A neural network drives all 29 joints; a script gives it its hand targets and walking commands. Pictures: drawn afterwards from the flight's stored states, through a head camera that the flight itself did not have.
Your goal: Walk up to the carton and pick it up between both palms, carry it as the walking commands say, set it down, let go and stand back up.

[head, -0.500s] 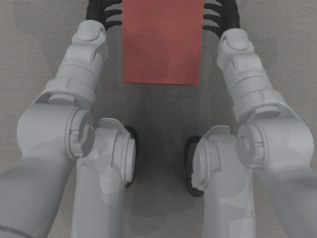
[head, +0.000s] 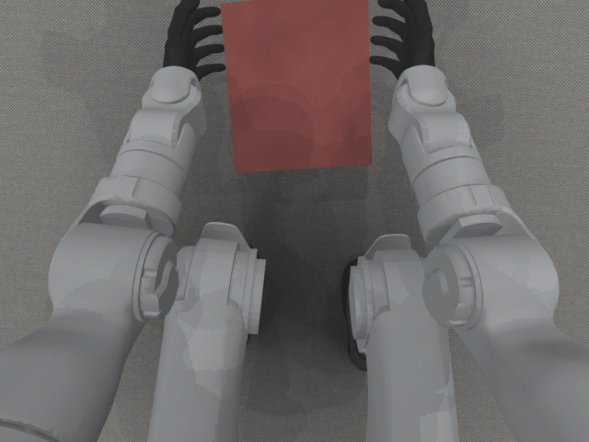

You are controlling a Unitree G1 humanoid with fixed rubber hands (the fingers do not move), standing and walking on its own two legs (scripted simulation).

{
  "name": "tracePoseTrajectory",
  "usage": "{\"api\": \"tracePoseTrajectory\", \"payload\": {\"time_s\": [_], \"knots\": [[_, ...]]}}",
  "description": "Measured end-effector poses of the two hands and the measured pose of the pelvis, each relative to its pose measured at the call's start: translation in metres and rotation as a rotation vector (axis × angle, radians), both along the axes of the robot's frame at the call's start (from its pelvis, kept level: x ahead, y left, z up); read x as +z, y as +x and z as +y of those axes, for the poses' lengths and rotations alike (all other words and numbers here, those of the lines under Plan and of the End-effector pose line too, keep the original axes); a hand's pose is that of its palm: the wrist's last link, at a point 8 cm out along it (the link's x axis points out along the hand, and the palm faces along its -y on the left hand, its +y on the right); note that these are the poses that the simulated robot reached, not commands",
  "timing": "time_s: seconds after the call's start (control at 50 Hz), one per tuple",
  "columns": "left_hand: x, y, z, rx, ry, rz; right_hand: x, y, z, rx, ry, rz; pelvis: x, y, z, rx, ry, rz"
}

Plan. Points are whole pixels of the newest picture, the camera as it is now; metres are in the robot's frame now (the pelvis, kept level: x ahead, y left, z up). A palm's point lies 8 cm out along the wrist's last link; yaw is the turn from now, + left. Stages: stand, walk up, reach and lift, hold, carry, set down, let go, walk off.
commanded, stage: reach and lift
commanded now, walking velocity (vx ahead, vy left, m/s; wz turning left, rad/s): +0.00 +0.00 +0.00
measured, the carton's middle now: (302, 98) +0.50 +0.03 -0.24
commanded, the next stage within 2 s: none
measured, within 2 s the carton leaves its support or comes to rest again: neither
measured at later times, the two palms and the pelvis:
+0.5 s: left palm (169, 58) +0.50 +0.17 -0.11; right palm (405, 39) +0.53 -0.07 -0.09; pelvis -0.01 +0.00 +0.03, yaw +0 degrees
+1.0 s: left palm (161, 77) +0.47 +0.16 -0.06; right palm (425, 70) +0.49 -0.08 -0.05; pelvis -0.04 +0.01 +0.05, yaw +0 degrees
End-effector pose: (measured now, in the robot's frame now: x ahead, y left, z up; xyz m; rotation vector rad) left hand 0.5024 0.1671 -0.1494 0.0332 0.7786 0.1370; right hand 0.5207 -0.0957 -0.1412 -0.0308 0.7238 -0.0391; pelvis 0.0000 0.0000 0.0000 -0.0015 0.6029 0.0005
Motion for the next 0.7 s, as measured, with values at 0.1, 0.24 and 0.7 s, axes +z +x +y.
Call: {"api": "tracePoseTrajectory", "payload": {"time_s": [0.1, 0.24, 0.7], "knots": [[0.012, 0.001, -0.007, 0.003, -0.002, -0.012, 0.009, -0.002, -0.006, -0.021, -0.009, -0.012, 0.004, -0.005, -0.001, -0.003, 0.003, -0.002], [0.023, 0.0, -0.006, 0.02, -0.006, -0.027, 0.016, -0.004, 0.001, -0.027, -0.003, -0.001, 0.012, -0.005, -0.002, -0.008, 0.007, 0.03], [0.053, -0.009, -0.004, 0.13, 0.065, -0.078, 0.057, -0.005, 0.017, -0.08, -0.044, -0.085, 0.04, -0.022, 0.005, 0.021, -0.022, -0.164]]}}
